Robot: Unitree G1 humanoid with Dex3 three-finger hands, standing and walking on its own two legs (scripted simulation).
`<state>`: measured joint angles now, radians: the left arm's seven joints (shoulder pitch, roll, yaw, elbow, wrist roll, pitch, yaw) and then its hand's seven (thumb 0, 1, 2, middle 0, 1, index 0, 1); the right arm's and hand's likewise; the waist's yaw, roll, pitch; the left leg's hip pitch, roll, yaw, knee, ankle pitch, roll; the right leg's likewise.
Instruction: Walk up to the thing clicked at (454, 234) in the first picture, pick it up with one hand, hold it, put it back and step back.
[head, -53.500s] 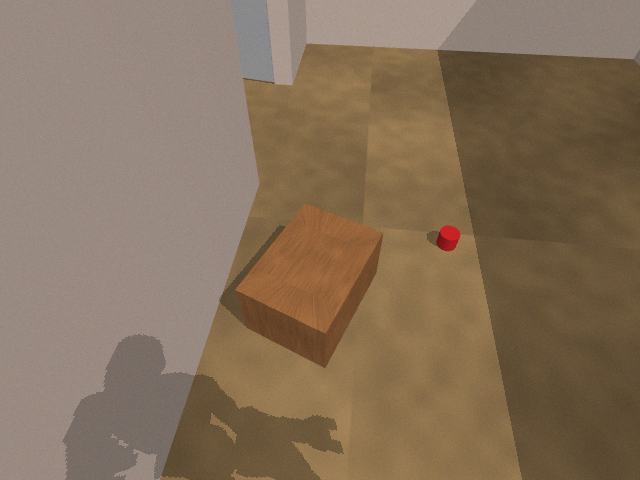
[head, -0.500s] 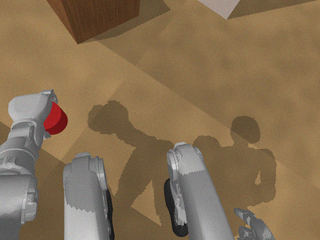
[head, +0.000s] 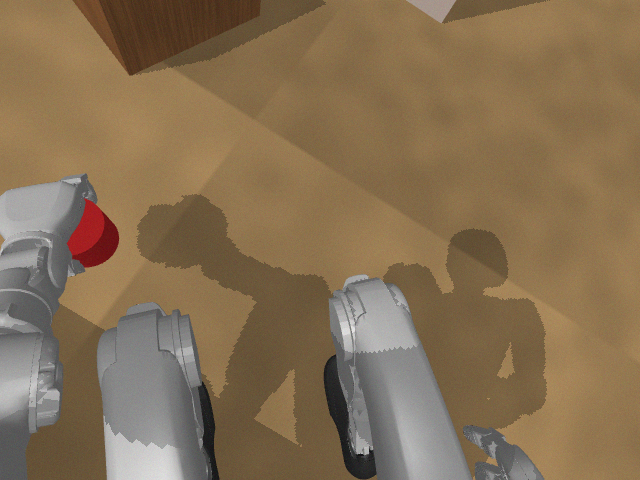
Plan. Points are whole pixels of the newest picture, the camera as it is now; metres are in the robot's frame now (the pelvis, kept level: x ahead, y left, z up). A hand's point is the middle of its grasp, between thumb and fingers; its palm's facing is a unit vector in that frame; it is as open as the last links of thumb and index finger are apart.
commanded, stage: lower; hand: left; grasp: from above
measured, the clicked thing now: (80, 233) +0.44 +0.27 -0.20
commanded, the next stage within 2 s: rest in 0.32 s
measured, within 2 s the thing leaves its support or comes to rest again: rests again in 1.24 s
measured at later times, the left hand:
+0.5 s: hand (86, 247) +0.43 +0.28 -0.23, palm faces -0.44 -0.09 -0.89, open 10.8 cm
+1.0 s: hand (98, 249) +0.44 +0.27 -0.27, palm faces -0.44 -0.12 -0.89, open 10.8 cm
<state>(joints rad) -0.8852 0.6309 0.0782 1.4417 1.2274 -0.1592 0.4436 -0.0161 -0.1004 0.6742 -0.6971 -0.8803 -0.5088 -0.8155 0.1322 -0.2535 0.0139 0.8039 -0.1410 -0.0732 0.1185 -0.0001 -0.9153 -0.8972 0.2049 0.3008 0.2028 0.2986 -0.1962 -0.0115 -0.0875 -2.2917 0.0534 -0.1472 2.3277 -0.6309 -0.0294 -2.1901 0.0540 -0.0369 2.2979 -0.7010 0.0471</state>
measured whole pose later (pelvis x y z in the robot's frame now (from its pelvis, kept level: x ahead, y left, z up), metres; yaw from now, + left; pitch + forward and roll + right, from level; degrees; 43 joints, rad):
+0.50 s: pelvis +0.00 +0.00 -0.03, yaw -2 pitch +32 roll -7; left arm -0.87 0.69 0.13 1.51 1.26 -0.19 0.54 -0.02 -0.10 0.67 -0.70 -0.88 -0.51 -0.81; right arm 0.10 -0.27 0.06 0.80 -0.19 -0.09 0.15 0.00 -0.91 -0.89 0.20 0.30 0.20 0.30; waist -0.24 -0.05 -0.02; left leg -2.36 0.05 -0.19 2.44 -0.65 -0.05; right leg -2.26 0.07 -0.06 2.40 -0.71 0.05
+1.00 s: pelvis +0.01 +0.00 -0.05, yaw -5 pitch +29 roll -9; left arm -0.89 0.77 0.17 1.63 1.27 -0.22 0.61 -0.01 -0.09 0.67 -0.69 -0.88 -0.50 -0.82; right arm 0.09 -0.28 0.13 0.80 -0.25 -0.15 0.21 0.00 -0.90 -0.89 0.20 0.30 0.20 0.30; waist -0.28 -0.08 0.05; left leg -2.38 0.04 -0.25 2.54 -0.67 -0.05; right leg -2.26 0.09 -0.10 2.45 -0.71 0.06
